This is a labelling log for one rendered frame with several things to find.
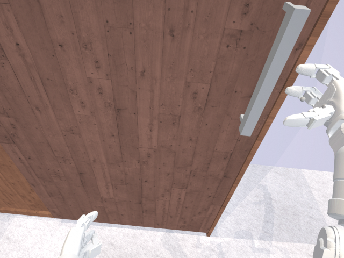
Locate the handle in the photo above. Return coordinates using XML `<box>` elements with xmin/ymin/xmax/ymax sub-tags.
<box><xmin>239</xmin><ymin>2</ymin><xmax>311</xmax><ymax>136</ymax></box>

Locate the robot right hand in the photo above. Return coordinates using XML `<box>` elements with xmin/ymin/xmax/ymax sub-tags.
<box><xmin>283</xmin><ymin>64</ymin><xmax>344</xmax><ymax>130</ymax></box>

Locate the robot right upper arm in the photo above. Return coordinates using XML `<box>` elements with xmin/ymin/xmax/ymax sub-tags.
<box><xmin>313</xmin><ymin>226</ymin><xmax>344</xmax><ymax>258</ymax></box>

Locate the robot right forearm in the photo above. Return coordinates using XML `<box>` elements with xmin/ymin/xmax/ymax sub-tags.
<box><xmin>326</xmin><ymin>114</ymin><xmax>344</xmax><ymax>226</ymax></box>

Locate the wardrobe door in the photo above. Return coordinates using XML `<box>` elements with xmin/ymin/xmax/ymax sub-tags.
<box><xmin>0</xmin><ymin>0</ymin><xmax>327</xmax><ymax>233</ymax></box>
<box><xmin>0</xmin><ymin>145</ymin><xmax>49</xmax><ymax>211</ymax></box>

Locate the robot left hand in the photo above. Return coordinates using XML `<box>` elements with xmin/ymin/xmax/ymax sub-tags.
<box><xmin>60</xmin><ymin>211</ymin><xmax>102</xmax><ymax>258</ymax></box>

